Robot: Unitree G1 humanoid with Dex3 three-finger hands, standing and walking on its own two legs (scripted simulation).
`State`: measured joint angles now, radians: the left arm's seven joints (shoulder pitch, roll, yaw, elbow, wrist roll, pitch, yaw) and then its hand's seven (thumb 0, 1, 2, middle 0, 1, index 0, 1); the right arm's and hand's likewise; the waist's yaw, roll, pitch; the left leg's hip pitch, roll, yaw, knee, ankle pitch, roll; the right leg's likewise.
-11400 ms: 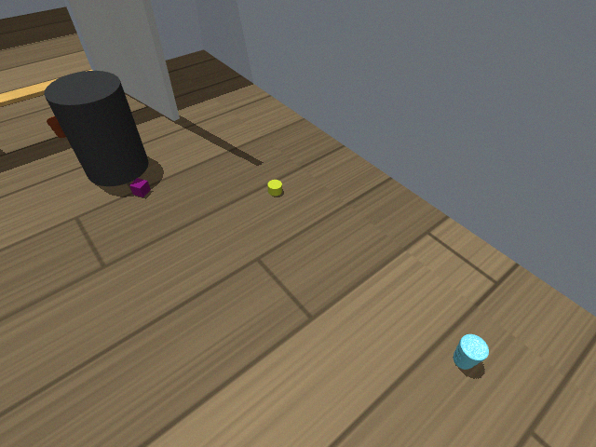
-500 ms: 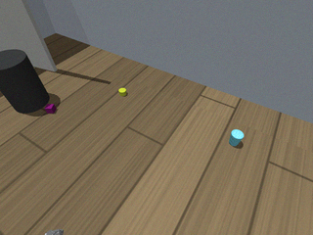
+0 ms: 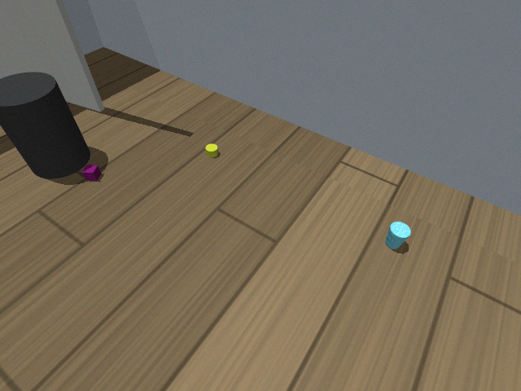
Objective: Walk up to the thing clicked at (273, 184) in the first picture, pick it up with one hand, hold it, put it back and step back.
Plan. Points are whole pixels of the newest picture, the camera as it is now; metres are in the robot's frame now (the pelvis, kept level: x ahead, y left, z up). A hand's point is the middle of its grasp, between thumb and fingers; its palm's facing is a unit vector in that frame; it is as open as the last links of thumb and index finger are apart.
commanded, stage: stand
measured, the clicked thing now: (211, 150) +1.51 +0.29 -0.76
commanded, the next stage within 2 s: none
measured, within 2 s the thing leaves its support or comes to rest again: neither
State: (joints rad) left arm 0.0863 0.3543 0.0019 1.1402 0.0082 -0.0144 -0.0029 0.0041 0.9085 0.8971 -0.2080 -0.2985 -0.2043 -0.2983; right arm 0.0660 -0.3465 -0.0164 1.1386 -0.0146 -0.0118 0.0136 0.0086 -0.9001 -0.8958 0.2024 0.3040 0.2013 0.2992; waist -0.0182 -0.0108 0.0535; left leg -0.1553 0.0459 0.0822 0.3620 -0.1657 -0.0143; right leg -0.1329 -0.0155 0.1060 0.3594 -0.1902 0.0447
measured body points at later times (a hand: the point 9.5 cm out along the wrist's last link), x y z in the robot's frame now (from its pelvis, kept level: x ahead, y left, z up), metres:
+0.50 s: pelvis +0.00 +0.00 +0.00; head +0.01 +0.00 +0.45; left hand +0.08 +0.30 -0.13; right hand +0.09 -0.30 -0.13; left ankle +0.02 +0.13 -0.75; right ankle +0.01 -0.15 -0.75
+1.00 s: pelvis +0.01 +0.00 +0.00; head +0.02 +0.00 +0.45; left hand +0.08 +0.30 -0.13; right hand +0.09 -0.30 -0.13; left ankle +0.02 +0.13 -0.75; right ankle +0.01 -0.15 -0.75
